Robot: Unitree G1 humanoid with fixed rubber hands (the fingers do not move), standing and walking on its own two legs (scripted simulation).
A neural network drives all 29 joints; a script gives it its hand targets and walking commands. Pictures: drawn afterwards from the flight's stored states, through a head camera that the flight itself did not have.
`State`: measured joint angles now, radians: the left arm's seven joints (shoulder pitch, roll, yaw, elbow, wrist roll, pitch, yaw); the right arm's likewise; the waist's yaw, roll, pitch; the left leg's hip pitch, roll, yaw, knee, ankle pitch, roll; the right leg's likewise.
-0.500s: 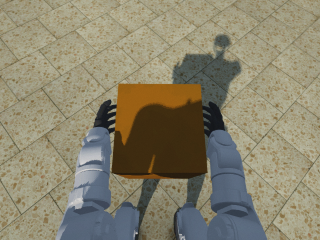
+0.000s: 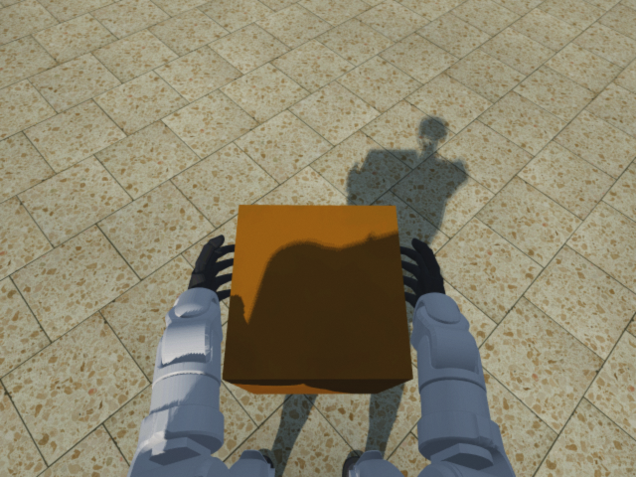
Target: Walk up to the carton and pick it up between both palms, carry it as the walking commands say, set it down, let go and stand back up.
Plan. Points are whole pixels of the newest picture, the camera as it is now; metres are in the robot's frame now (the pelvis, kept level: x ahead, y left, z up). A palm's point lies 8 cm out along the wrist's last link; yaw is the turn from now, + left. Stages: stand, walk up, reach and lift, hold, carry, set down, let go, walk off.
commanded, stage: reach and lift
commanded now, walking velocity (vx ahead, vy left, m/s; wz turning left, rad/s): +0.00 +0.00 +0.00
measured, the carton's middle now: (316, 311) +0.36 +0.01 -0.09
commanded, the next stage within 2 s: hold in 1.96 s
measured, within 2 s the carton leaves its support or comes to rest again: neither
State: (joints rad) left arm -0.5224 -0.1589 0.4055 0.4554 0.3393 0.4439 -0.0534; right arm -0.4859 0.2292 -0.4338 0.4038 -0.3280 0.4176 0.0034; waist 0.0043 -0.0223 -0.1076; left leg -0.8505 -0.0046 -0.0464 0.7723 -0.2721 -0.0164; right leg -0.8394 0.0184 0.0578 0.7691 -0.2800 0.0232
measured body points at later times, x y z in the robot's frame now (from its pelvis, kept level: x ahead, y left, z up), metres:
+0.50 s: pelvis +0.02 +0.00 +0.04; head +0.05 +0.01 +0.49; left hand +0.35 +0.15 +0.04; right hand +0.36 -0.14 +0.04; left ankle +0.05 +0.13 -0.70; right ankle +0.04 -0.13 -0.70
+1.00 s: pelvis +0.03 +0.00 +0.05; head -0.01 +0.00 +0.50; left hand +0.33 +0.15 +0.09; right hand +0.34 -0.15 +0.09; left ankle +0.05 +0.13 -0.70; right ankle +0.04 -0.13 -0.70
